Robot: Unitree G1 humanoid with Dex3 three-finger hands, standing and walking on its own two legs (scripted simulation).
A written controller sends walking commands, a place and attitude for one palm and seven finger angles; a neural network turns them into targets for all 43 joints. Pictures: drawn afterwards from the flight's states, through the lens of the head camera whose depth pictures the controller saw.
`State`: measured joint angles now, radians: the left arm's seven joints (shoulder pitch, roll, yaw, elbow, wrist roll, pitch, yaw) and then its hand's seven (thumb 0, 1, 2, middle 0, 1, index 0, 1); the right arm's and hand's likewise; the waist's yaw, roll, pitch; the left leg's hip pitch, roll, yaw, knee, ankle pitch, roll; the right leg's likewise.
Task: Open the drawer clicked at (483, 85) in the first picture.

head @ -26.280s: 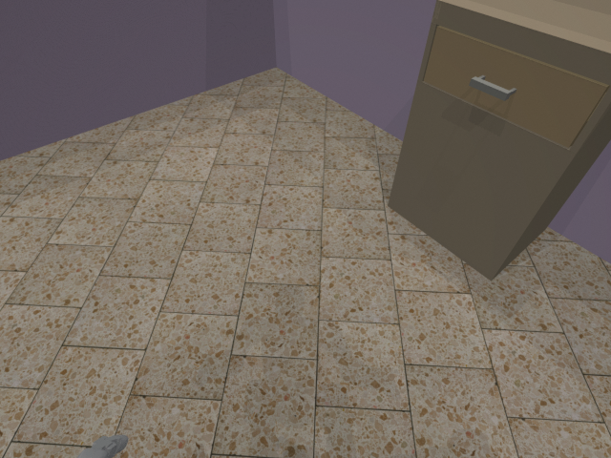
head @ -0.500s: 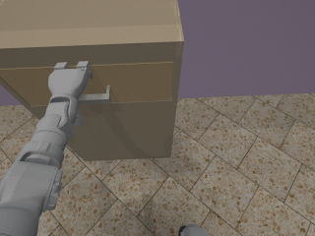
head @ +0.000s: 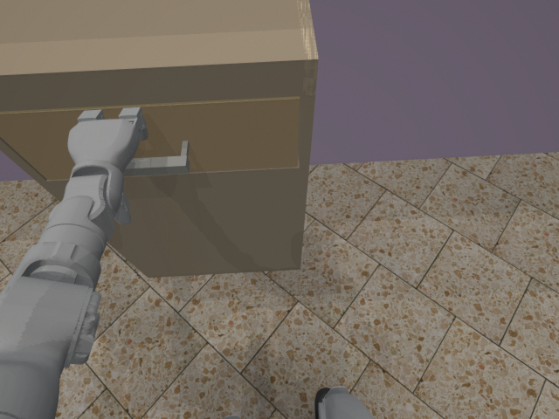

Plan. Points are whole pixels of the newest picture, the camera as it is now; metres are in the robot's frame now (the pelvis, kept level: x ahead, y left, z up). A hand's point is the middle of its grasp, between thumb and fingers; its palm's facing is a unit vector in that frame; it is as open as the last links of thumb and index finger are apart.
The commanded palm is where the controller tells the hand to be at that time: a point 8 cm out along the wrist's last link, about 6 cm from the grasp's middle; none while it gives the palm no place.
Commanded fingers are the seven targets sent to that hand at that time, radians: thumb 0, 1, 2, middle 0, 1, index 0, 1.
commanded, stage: re-aim the fingers above the handle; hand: left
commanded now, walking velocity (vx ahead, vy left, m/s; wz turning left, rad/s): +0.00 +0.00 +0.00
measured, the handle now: (155, 157) +0.55 +0.20 -0.02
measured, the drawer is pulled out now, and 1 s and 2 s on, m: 0.00 0.00 0.00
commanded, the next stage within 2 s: lower the fingers behind the handle in 1.18 s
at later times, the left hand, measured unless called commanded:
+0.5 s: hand (118, 161) +0.49 +0.23 +0.05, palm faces -0.09 +0.05 -0.99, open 13.7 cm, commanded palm +0.47 +0.21 +0.10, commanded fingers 0.00 -0.50 0.30 -0.30 -1.20 -0.30 -1.20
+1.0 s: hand (127, 156) +0.50 +0.21 +0.05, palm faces -0.03 +0.03 -1.00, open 13.7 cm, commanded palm +0.47 +0.22 +0.10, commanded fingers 0.00 -0.50 0.30 -0.30 -1.20 -0.30 -1.20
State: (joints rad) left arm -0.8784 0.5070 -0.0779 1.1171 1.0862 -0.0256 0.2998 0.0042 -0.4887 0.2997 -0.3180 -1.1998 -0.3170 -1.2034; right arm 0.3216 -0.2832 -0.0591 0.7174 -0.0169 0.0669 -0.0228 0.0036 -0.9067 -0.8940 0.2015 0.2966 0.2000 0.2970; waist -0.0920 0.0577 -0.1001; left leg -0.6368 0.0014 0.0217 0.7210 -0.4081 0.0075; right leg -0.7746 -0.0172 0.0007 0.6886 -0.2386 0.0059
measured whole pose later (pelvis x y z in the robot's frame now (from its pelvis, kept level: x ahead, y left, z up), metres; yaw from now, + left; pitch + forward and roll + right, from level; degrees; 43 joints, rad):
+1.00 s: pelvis +0.01 +0.00 +0.00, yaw -1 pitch +18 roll +1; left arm -0.85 0.46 -0.02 1.08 1.09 0.04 0.33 0.01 -0.49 0.30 -0.35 -1.23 -0.34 -1.22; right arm 0.29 -0.26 -0.03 0.72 -0.02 0.11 -0.01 0.00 -0.91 -0.89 0.20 0.30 0.20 0.30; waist -0.10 0.07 -0.12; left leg -0.61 0.00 0.04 0.71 -0.42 0.01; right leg -0.77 -0.01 0.02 0.70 -0.25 0.01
